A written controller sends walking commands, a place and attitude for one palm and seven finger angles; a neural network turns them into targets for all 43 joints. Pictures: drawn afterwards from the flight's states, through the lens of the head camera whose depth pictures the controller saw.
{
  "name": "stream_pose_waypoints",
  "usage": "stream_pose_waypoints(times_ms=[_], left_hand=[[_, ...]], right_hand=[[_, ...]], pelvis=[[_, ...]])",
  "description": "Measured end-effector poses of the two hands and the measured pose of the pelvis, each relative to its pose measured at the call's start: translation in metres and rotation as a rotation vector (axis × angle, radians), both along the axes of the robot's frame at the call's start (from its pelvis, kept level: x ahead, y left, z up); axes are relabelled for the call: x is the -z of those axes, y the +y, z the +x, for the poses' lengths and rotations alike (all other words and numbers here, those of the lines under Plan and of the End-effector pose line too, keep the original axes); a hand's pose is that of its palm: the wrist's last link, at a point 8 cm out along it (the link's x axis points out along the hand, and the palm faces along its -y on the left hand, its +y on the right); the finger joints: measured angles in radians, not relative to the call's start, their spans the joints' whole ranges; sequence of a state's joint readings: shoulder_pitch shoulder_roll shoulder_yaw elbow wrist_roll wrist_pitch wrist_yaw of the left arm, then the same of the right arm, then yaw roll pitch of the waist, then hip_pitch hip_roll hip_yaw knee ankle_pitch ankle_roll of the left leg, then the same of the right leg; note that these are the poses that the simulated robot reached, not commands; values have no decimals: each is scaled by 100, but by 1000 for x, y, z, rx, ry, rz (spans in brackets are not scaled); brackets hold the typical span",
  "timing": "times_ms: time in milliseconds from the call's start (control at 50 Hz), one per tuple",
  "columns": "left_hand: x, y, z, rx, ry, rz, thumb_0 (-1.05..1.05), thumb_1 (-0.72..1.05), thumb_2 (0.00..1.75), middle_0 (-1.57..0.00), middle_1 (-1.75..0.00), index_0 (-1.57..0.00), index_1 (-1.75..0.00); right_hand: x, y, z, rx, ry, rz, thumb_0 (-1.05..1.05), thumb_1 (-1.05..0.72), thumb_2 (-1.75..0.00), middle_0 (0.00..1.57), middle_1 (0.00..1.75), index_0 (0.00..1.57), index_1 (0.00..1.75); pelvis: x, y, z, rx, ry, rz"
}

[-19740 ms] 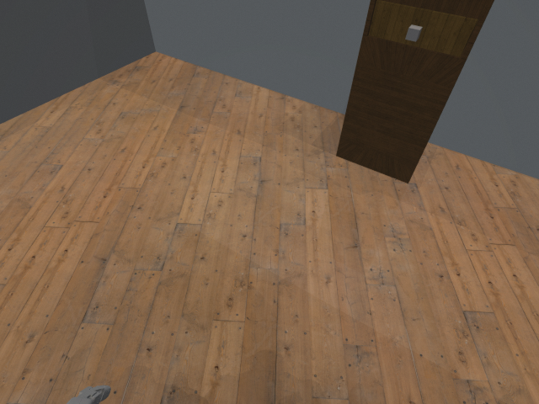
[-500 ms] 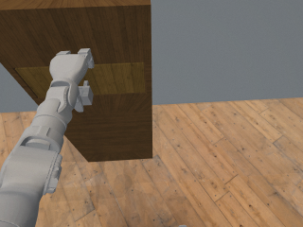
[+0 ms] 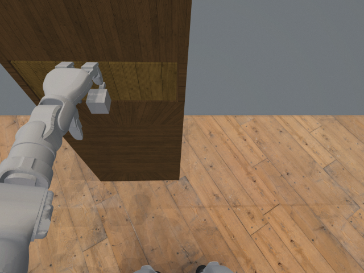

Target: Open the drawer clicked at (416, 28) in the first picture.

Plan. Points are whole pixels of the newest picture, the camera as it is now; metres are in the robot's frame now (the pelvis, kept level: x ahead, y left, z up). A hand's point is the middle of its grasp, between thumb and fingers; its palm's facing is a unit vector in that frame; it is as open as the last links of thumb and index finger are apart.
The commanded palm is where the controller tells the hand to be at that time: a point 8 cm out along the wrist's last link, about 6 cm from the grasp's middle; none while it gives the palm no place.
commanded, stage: lower the fingers behind the handle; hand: left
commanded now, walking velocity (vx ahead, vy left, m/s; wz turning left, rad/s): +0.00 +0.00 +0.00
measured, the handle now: (100, 95) +0.54 +0.19 +0.02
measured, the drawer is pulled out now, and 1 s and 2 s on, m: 0.00 0.00 0.00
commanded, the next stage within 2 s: lift the fingers back up to retry in 1.22 s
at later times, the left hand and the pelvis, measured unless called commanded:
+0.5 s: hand (82, 106) +0.49 +0.22 +0.04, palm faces -0.13 -0.01 -0.99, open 13.8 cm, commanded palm +0.48 +0.22 +0.08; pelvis +0.00 +0.00 +0.00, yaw -1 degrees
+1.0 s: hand (85, 103) +0.50 +0.22 +0.03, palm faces -0.06 -0.01 -1.00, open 13.5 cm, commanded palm +0.48 +0.22 +0.06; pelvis -0.01 +0.00 -0.01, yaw -1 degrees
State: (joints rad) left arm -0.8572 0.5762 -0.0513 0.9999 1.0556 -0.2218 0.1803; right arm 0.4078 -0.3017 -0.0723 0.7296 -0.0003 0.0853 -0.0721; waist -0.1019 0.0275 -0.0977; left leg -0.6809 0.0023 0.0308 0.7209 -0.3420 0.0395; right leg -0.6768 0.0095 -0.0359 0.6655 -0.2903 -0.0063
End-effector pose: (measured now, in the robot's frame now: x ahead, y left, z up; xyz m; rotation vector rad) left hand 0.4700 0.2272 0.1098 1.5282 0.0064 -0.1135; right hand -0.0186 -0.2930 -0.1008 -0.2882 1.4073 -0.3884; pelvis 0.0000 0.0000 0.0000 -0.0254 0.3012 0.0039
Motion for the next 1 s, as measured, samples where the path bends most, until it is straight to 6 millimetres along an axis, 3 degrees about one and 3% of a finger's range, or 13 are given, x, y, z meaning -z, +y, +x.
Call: stream_pose_waypoints(times_ms=[180, 380, 480, 600, 700, 880, 1000], left_hand=[[-1, -12, 12, -51, -123, -22, 0, -49, 30, -39, -126, -37, -126], [-4, -17, 9, -140, -21, 46, 0, -49, 30, -34, -122, -33, -125], [15, -7, 3, -139, 72, 49, 0, -49, 30, -33, -121, -32, -122], [20, -4, -2, -43, 5, 36, 0, -49, 30, -32, -120, -30, -122], [25, -3, 0, -60, -74, 1, 0, -49, 30, -32, -120, -34, -128], [23, -8, 11, -146, -78, 36, 0, -49, 30, -32, -120, -38, -136], [20, -8, 10, -148, -12, 39, 0, -49, 30, -32, -120, -34, -132]], right_hand=[[15, 14, 26, -18, -36, 71, 1, -91, -90, 20, 30, 20, 30], [23, 38, 51, -11, -150, 150, 1, -91, -90, 20, 30, 20, 30], [20, 32, 41, -6, -150, 120, 1, -90, -90, 20, 30, 21, 30], [22, 16, 15, -14, -56, 68, 1, -90, -90, 20, 30, 20, 30], [24, 9, 1, -15, 5, 54, 1, -91, -90, 20, 30, 20, 30], [25, 15, -2, 10, -4, 78, 1, -91, -90, 20, 30, 20, 30], [26, 25, 2, 23, -44, 93, 1, -91, -90, 20, 30, 20, 30]], pelvis=[[5, 4, 8, 4, 27, -5], [1, 0, 1, 21, -1, 6], [3, -2, -4, 21, 1, 8], [10, -2, -5, 8, 32, 2], [16, -2, -6, -1, 55, -4], [16, -1, -7, 6, 62, -8], [14, 1, -9, 15, 46, -6]])
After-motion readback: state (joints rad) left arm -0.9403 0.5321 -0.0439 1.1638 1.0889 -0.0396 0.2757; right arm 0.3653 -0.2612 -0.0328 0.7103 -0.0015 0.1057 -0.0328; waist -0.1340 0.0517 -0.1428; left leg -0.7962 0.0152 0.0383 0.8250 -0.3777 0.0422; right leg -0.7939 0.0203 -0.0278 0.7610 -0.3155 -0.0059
